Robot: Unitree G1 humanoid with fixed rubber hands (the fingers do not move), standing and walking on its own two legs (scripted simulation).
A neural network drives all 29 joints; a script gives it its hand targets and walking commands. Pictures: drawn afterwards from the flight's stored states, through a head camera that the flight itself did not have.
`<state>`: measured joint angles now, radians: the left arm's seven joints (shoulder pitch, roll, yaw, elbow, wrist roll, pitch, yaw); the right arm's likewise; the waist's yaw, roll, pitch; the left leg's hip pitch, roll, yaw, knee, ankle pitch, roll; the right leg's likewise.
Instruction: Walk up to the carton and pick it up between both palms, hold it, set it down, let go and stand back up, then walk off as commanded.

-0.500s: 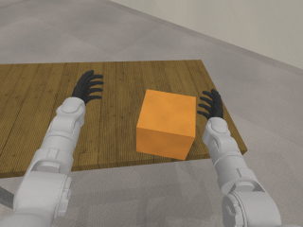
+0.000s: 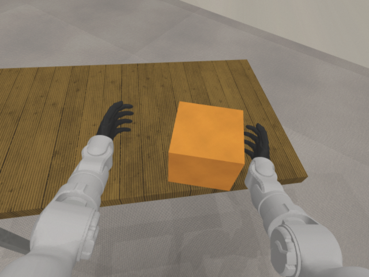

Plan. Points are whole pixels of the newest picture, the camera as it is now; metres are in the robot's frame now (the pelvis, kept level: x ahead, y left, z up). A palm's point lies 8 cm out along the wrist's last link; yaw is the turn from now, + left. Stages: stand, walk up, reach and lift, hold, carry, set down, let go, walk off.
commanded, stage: reach and lift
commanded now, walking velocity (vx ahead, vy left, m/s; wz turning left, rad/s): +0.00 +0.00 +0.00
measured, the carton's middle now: (204, 146) +0.43 -0.05 -0.02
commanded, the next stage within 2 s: none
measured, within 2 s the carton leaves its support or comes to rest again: neither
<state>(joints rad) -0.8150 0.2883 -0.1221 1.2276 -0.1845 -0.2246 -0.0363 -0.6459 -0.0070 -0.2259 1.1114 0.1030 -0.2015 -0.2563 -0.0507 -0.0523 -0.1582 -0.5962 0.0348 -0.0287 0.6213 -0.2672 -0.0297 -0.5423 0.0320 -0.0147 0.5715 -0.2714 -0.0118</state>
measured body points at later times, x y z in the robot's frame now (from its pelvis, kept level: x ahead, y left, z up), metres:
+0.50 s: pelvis +0.01 +0.01 +0.00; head +0.09 +0.05 +0.44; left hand +0.42 +0.10 -0.01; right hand +0.38 -0.16 +0.00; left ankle +0.01 +0.13 -0.72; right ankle +0.00 -0.11 -0.72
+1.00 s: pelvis +0.01 +0.01 +0.00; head +0.10 +0.05 +0.43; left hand +0.42 +0.10 -0.02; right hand +0.38 -0.16 -0.01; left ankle +0.01 +0.13 -0.72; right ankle +0.00 -0.11 -0.72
